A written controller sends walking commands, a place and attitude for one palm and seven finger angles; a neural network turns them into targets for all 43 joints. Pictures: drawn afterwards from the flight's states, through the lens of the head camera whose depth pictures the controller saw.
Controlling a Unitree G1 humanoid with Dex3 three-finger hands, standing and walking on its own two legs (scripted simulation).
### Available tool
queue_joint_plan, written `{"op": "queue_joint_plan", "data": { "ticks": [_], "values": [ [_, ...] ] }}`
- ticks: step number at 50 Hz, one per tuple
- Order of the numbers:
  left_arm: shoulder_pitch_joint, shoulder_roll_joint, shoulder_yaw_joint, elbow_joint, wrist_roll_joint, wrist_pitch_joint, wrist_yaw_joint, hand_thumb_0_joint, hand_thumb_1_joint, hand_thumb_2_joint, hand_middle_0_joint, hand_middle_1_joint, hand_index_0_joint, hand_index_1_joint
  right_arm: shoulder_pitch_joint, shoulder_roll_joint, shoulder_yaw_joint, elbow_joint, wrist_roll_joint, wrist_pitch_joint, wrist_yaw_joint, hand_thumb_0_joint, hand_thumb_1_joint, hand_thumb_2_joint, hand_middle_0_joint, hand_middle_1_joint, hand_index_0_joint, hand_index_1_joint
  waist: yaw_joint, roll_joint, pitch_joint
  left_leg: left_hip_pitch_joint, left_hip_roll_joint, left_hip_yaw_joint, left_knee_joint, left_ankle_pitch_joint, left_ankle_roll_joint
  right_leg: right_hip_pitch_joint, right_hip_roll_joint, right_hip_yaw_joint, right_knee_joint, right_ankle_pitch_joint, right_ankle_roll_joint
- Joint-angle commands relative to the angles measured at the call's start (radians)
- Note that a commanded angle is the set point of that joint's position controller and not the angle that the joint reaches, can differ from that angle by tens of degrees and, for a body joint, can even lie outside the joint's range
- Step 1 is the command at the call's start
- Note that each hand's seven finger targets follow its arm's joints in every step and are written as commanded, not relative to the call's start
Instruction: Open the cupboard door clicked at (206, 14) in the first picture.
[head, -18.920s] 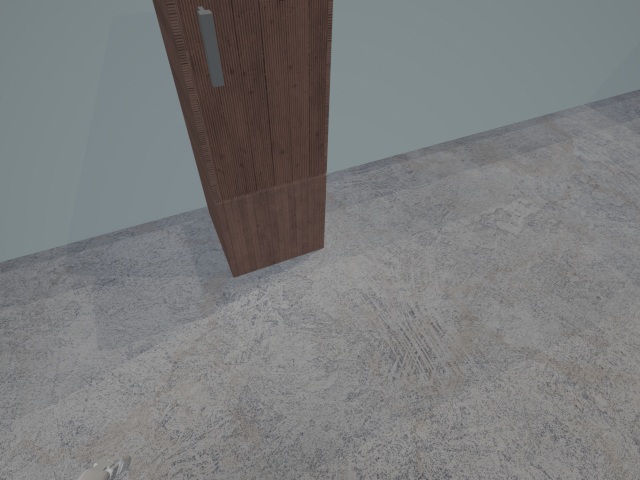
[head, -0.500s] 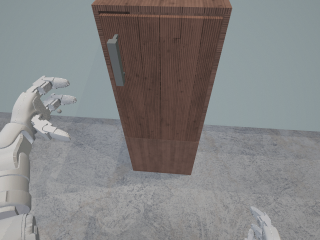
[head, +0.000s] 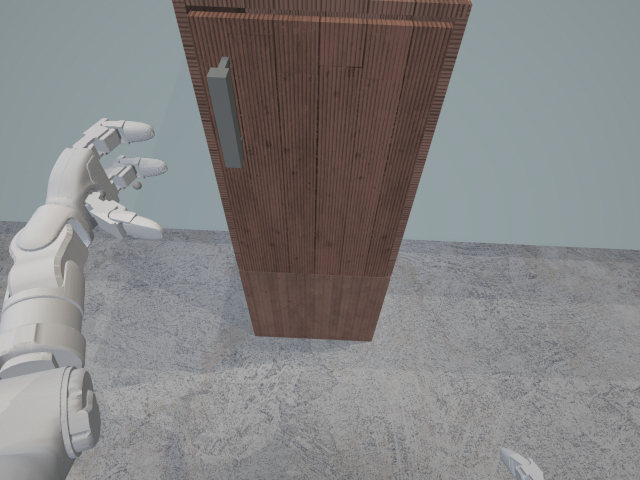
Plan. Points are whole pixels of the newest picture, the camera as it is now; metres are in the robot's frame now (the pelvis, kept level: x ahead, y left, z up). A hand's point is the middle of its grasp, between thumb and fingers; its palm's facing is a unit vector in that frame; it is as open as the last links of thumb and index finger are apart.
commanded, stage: move the hooked fingers beside the handle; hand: left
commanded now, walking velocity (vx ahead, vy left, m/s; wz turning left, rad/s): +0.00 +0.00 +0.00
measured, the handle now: (229, 114) +0.60 +0.15 +0.13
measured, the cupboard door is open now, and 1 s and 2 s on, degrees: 0 0 0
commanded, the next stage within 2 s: slide the fingers in behind the handle in 1.84 s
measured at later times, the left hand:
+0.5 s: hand (163, 145) +0.49 +0.21 +0.16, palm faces -0.03 -1.00 +0.01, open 14.0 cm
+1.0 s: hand (172, 131) +0.54 +0.22 +0.14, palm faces -0.03 -1.00 +0.00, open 14.0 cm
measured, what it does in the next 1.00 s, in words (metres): stands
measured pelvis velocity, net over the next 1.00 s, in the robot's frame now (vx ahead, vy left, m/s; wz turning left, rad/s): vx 0.02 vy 0.00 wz -0.06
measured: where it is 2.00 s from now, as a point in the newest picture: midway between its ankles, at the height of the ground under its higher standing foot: outside the picture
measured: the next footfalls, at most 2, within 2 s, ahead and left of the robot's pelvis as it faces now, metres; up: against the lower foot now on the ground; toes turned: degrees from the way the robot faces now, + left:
none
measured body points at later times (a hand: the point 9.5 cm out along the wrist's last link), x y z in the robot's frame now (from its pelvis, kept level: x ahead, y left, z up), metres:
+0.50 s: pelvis -0.01 +0.00 -0.01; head +0.06 +0.01 +0.43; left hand +0.48 +0.27 +0.16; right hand -0.01 -0.28 -0.12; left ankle +0.02 +0.09 -0.72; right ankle -0.02 -0.11 -0.72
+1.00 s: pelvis +0.02 +0.00 -0.01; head +0.12 +0.01 +0.42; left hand +0.54 +0.28 +0.14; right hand -0.06 -0.27 -0.11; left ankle +0.02 +0.09 -0.72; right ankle -0.02 -0.11 -0.72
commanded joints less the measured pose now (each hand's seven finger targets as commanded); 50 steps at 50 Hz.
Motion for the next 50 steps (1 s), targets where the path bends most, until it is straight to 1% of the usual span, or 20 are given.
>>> {"op": "queue_joint_plan", "data": {
  "ticks": [1, 3, 5, 10, 11, 12, 15, 19, 22, 25, 28, 32, 37, 39, 41, 43, 45, 48, 49, 50],
  "values": [
    [-0.473, 0.295, 0.069, -0.165, -0.003, -0.094, 0.036, 0.0, -0.5, 0.3, -0.3, -1.2, -0.3, -1.2, 0.045, -0.16, -0.061, -0.105, -0.007, -0.021, -0.001, 0.0, -0.9, -0.9, 0.2, 0.3, 0.2, 0.3, -0.011, 0.057, -0.337, 0.327, 0.017, -0.103, -0.052, 0.32, -0.013, -0.073, 0.014, 0.016, -0.049, 0.296, -0.014],
    [-0.537, 0.281, 0.05, -0.182, 0.006, -0.13, 0.044, 0.0, -0.5, 0.3, -0.3, -1.2, -0.3, -1.2, 0.057, -0.16, -0.063, -0.1, -0.011, -0.018, 0.004, 0.0, -0.9, -0.9, 0.2, 0.3, 0.2, 0.3, -0.02, 0.084, -0.362, 0.36, 0.025, -0.115, -0.046, 0.351, -0.021, -0.099, 0.015, 0.013, -0.04, 0.289, -0.014],
    [-0.537, 0.304, 0.072, -0.148, 0.006, -0.149, 0.047, 0.0, -0.5, 0.3, -0.3, -1.2, -0.3, -1.2, 0.069, -0.165, -0.066, -0.093, -0.012, -0.012, 0.006, 0.0, -0.9, -0.9, 0.2, 0.3, 0.2, 0.3, -0.022, 0.066, -0.379, 0.356, 0.027, -0.109, -0.035, 0.358, -0.016, -0.095, 0.019, 0.02, -0.039, 0.301, -0.012],
    [-0.601, 0.328, 0.069, 0.031, 0.023, -0.145, 0.034, 0.0, -0.5, 0.3, -0.3, -1.2, -0.3, -1.2, 0.097, -0.174, -0.063, -0.069, -0.01, 0.016, 0.004, 0.0, -0.9, -0.9, 0.2, 0.3, 0.2, 0.3, -0.046, 0.041, -0.311, 0.259, 0.02, -0.089, -0.031, 0.276, -0.005, -0.111, 0.017, 0.027, -0.044, 0.28, -0.008],
    [-0.624, 0.362, 0.082, 0.072, 0.035, -0.143, 0.034, 0.0, -0.5, 0.3, -0.3, -1.2, -0.3, -1.2, 0.109, -0.179, -0.062, -0.062, -0.01, 0.022, 0.001, 0.0, -0.9, -0.9, 0.2, 0.3, 0.2, 0.3, -0.051, 0.029, -0.279, 0.226, 0.022, -0.094, -0.035, 0.246, -0.005, -0.124, 0.016, 0.025, -0.045, 0.257, -0.008],
    [-0.66, 0.338, 0.049, 0.084, 0.043, -0.146, 0.032, 0.0, -0.5, 0.3, -0.3, -1.2, -0.3, -1.2, 0.112, -0.178, -0.062, -0.06, -0.01, 0.025, 0.001, 0.0, -0.9, -0.9, 0.2, 0.3, 0.2, 0.3, -0.066, 0.049, -0.271, 0.223, 0.02, -0.09, -0.035, 0.222, -0.004, -0.146, 0.014, 0.028, -0.049, 0.237, -0.005],
    [-0.726, 0.328, 0.032, 0.064, 0.051, -0.182, 0.034, 0.0, -0.5, 0.3, -0.3, -1.2, -0.3, -1.2, 0.133, -0.179, -0.067, -0.055, -0.016, 0.027, 0.004, 0.0, -0.9, -0.9, 0.2, 0.3, 0.2, 0.3, -0.076, 0.101, -0.349, 0.278, 0.023, -0.104, -0.018, 0.25, -0.009, -0.169, 0.018, 0.029, -0.037, 0.233, -0.007],
    [-0.801, 0.388, 0.076, 0.126, 0.041, -0.215, 0.032, 0.0, -0.5, 0.3, -0.3, -1.2, -0.3, -1.2, 0.172, -0.192, -0.069, -0.028, -0.022, 0.038, 0.001, 0.0, -0.9, -0.9, 0.2, 0.3, 0.2, 0.3, -0.102, 0.024, -0.369, 0.235, 0.026, -0.104, -0.002, 0.224, 0.0, -0.158, 0.025, 0.035, -0.035, 0.226, -0.002],
    [-0.84, 0.404, 0.065, 0.202, 0.067, -0.206, 0.032, 0.0, -0.5, 0.3, -0.3, -1.2, -0.3, -1.2, 0.19, -0.198, -0.068, -0.013, -0.024, 0.043, 0.001, 0.0, -0.9, -0.9, 0.2, 0.3, 0.2, 0.3, -0.114, 0.081, -0.342, 0.206, 0.025, -0.103, 0.001, 0.184, -0.001, -0.207, 0.023, 0.038, -0.035, 0.189, 0.001],
    [-0.866, 0.466, 0.089, 0.254, 0.093, -0.197, 0.044, 0.0, -0.5, 0.3, -0.3, -1.2, -0.3, -1.2, 0.217, -0.205, -0.065, -0.01, -0.027, 0.051, 0.001, 0.0, -0.9, -0.9, 0.2, 0.3, 0.2, 0.3, -0.12, 0.072, -0.355, 0.162, 0.024, -0.101, 0.012, 0.179, 0.004, -0.198, 0.023, 0.043, -0.027, 0.191, 0.004],
    [-0.926, 0.474, 0.067, 0.282, 0.116, -0.194, 0.053, 0.0, -0.5, 0.3, -0.3, -1.2, -0.3, -1.2, 0.243, -0.208, -0.063, -0.006, -0.032, 0.059, 0.003, 0.0, -0.9, -0.9, 0.2, 0.3, 0.2, 0.3, -0.144, 0.099, -0.342, 0.14, 0.027, -0.104, 0.024, 0.16, 0.003, -0.239, 0.023, 0.046, -0.025, 0.168, 0.008],
    [-0.989, 0.561, 0.11, 0.301, 0.136, -0.206, 0.063, 0.0, -0.5, 0.3, -0.3, -1.2, -0.3, -1.2, 0.284, -0.217, -0.064, -0.005, -0.04, 0.072, 0.002, 0.0, -0.9, -0.9, 0.2, 0.3, 0.2, 0.3, -0.162, 0.104, -0.413, 0.129, 0.031, -0.1, 0.053, 0.199, 0.006, -0.227, 0.027, 0.053, -0.008, 0.205, 0.013],
    [-0.99, 0.634, 0.161, 0.304, 0.161, -0.213, 0.055, 0.0, -0.5, 0.3, -0.3, -1.2, -0.3, -1.2, 0.327, -0.217, -0.068, -0.006, -0.051, 0.094, 0.011, 0.0, -0.9, -0.9, 0.2, 0.3, 0.2, 0.3, -0.148, 0.153, -0.522, 0.152, 0.029, -0.09, 0.092, 0.309, 0.006, -0.193, 0.035, 0.056, 0.016, 0.312, 0.013],
    [-0.908, 0.602, 0.153, 0.334, 0.158, -0.197, 0.04, 0.0, -0.5, 0.3, -0.3, -1.2, -0.3, -1.2, 0.34, -0.213, -0.068, -0.013, -0.053, 0.105, 0.017, 0.0, -0.9, -0.9, 0.2, 0.3, 0.2, 0.3, -0.131, 0.139, -0.53, 0.159, 0.026, -0.085, 0.094, 0.365, 0.005, -0.174, 0.042, 0.047, 0.024, 0.366, 0.009],
    [-0.832, 0.614, 0.167, 0.337, 0.161, -0.178, 0.027, 0.0, -0.5, 0.3, -0.3, -1.2, -0.3, -1.2, 0.34, -0.213, -0.072, -0.025, -0.053, 0.121, 0.019, 0.0, -0.9, -0.9, 0.2, 0.3, 0.2, 0.3, -0.113, 0.155, -0.515, 0.155, 0.03, -0.074, 0.097, 0.403, 0.003, -0.173, 0.043, 0.045, 0.026, 0.403, 0.011],
    [-0.791, 0.569, 0.137, 0.323, 0.154, -0.16, 0.013, 0.0, -0.5, 0.3, -0.3, -1.2, -0.3, -1.2, 0.338, -0.21, -0.075, -0.038, -0.05, 0.135, 0.024, 0.0, -0.9, -0.9, 0.2, 0.3, 0.2, 0.3, -0.11, 0.129, -0.481, 0.14, 0.03, -0.068, 0.089, 0.402, 0.004, -0.169, 0.048, 0.038, 0.021, 0.41, 0.011],
    [-0.796, 0.545, 0.13, 0.271, 0.137, -0.163, 0.006, 0.0, -0.5, 0.3, -0.3, -1.2, -0.3, -1.2, 0.333, -0.209, -0.078, -0.044, -0.051, 0.143, 0.024, 0.0, -0.9, -0.9, 0.2, 0.3, 0.2, 0.3, -0.115, 0.143, -0.472, 0.177, 0.035, -0.068, 0.09, 0.434, 0.004, -0.191, 0.052, 0.032, 0.018, 0.419, 0.01],
    [-0.819, 0.569, 0.175, 0.156, 0.108, -0.195, 0.006, 0.0, -0.5, 0.3, -0.3, -1.2, -0.3, -1.2, 0.334, -0.208, -0.088, -0.051, -0.053, 0.152, 0.027, 0.0, -0.9, -0.9, 0.2, 0.3, 0.2, 0.3, -0.106, 0.132, -0.523, 0.22, 0.036, -0.07, 0.088, 0.462, 0.006, -0.154, 0.057, 0.035, 0.018, 0.449, 0.009],
    [-0.846, 0.556, 0.174, 0.095, 0.095, -0.214, 0.008, 0.0, -0.5, 0.3, -0.3, -1.2, -0.3, -1.2, 0.326, -0.205, -0.087, -0.053, -0.055, 0.151, 0.028, 0.0, -0.9, -0.9, 0.2, 0.3, 0.2, 0.3, -0.106, 0.174, -0.548, 0.262, 0.036, -0.072, 0.094, 0.507, 0.005, -0.162, 0.059, 0.034, 0.023, 0.468, 0.004],
    [-0.831, 0.57, 0.196, 0.094, 0.094, -0.222, 0.011, 0.0, -0.5, 0.3, -0.3, -1.2, -0.3, -1.2, 0.326, -0.202, -0.091, -0.047, -0.052, 0.154, 0.031, 0.0, -0.9, -0.9, 0.2, 0.3, 0.2, 0.3, -0.102, 0.174, -0.559, 0.287, 0.041, -0.078, 0.1, 0.533, 0.001, -0.167, 0.06, 0.032, 0.024, 0.469, 0.005]
  ]
}}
